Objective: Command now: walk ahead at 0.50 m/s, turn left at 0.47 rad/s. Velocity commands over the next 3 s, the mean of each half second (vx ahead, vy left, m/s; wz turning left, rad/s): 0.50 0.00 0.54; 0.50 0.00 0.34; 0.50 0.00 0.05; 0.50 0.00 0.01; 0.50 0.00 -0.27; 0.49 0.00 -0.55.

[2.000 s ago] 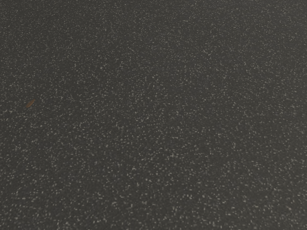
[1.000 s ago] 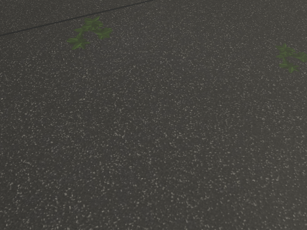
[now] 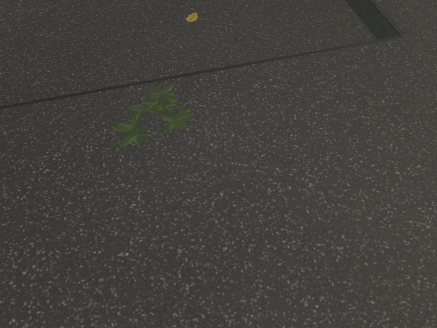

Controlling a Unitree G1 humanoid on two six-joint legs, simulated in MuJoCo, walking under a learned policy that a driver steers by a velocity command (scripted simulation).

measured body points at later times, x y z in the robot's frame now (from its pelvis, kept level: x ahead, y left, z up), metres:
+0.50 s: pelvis +0.25 +0.07 -0.01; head +0.29 +0.09 +0.44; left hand +0.24 +0.37 -0.14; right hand +0.50 -0.14 -0.10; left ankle +0.31 +0.16 -0.73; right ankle +0.13 -0.12 -0.64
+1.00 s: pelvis +0.55 +0.12 +0.00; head +0.57 +0.13 +0.44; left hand +0.60 +0.44 -0.09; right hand +0.71 -0.12 -0.13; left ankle +0.35 +0.17 -0.66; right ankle +0.66 +0.07 -0.73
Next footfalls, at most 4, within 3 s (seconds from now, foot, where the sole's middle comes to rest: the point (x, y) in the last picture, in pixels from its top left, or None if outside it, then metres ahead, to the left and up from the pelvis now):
0.42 left None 0.35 0.17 -0.77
0.92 right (202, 256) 0.70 0.09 -0.77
1.44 left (103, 218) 0.87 0.44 -0.77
1.98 right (134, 139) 1.24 0.36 -0.77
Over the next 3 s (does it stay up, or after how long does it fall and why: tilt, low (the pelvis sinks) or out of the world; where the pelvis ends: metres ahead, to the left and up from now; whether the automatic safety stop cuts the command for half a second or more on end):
stays up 1.52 0.54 -0.02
